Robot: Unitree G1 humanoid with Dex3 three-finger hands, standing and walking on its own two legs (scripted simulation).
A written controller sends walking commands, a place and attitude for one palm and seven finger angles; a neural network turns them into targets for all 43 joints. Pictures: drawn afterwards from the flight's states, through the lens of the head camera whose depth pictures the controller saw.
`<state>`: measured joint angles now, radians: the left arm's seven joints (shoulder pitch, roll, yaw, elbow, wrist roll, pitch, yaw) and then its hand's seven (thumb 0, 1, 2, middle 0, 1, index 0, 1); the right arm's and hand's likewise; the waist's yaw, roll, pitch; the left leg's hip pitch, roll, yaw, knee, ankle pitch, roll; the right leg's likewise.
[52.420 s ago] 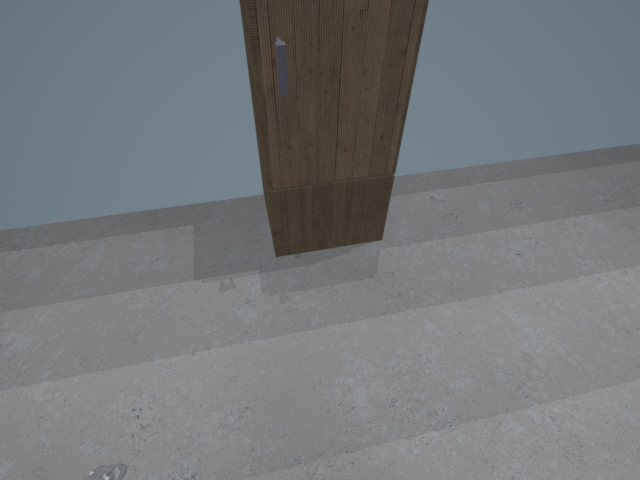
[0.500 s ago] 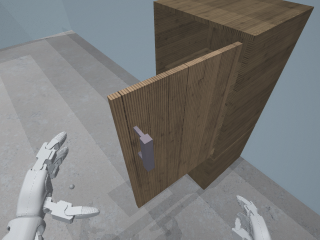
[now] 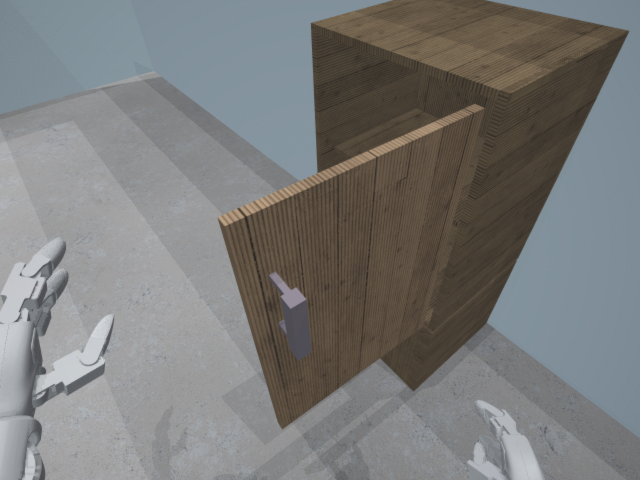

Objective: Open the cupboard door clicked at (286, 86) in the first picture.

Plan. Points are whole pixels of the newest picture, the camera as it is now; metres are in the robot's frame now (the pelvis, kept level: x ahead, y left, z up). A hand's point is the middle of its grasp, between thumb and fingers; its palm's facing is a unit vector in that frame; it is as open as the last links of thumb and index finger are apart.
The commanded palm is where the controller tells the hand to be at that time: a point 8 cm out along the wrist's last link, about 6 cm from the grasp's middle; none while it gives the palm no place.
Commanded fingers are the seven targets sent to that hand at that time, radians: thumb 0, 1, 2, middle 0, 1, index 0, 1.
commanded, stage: draw the hand back to the body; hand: left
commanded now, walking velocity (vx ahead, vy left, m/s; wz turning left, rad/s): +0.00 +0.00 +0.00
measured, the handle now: (288, 315) +0.32 +0.09 +0.04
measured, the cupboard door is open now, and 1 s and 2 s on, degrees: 87 87 87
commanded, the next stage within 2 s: step back with the hand held close in 0.42 s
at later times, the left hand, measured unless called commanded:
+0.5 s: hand (96, 349) +0.19 +0.24 +0.15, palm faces +0.44 -0.81 -0.40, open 7.5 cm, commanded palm +0.14 +0.28 +0.17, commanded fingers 0.00 0.90 0.90 -0.20 -0.30 -0.20 -0.30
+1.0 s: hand (74, 374) +0.16 +0.25 +0.15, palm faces +0.35 -0.79 -0.51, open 7.5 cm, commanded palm +0.10 +0.29 +0.17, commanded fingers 0.00 0.90 0.90 -0.20 -0.30 -0.20 -0.30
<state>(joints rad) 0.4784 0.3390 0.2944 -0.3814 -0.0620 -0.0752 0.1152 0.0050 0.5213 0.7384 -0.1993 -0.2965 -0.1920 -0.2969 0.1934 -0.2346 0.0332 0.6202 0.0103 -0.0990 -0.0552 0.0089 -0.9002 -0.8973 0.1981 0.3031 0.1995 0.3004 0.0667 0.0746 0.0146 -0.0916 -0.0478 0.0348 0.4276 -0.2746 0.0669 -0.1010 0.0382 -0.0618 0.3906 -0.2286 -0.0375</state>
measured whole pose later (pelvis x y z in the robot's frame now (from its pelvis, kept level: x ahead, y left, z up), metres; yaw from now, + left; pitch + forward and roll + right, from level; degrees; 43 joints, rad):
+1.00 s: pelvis -0.05 +0.00 -0.01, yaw -1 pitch +0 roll -1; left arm 0.57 0.43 0.40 -0.50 -0.04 -0.16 0.14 0.02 0.88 0.90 -0.22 -0.30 -0.21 -0.30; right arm 0.20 -0.25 -0.02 0.56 0.02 0.00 -0.08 0.01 -0.90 -0.90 0.20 0.30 0.20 0.30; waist -0.01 0.00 0.03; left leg -0.29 -0.04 0.06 0.52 -0.24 0.07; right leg -0.30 0.04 -0.05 0.49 -0.19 -0.04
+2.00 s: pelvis -0.21 -0.01 -0.01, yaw -6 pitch +2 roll +1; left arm 0.58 0.47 0.45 -0.55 -0.06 -0.18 0.13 0.01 0.88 0.90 -0.22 -0.30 -0.21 -0.30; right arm 0.21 -0.22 0.04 0.63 0.02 -0.04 -0.06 0.01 -0.90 -0.90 0.20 0.30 0.20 0.30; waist 0.04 -0.07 -0.05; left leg -0.48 -0.02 0.08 0.71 -0.25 0.02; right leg -0.06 0.04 -0.01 0.46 -0.44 -0.06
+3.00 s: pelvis -0.31 +0.03 +0.00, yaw -2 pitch -1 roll -1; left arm 0.52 0.37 0.39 -0.45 -0.02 -0.17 0.15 0.02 0.88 0.90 -0.21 -0.30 -0.21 -0.30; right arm 0.24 -0.18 0.04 0.63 0.00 -0.13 -0.07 0.01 -0.90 -0.90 0.20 0.30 0.20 0.30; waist 0.02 -0.01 0.04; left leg -0.26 0.00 0.01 0.43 -0.15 0.02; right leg -0.20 0.01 -0.07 0.40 -0.18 -0.01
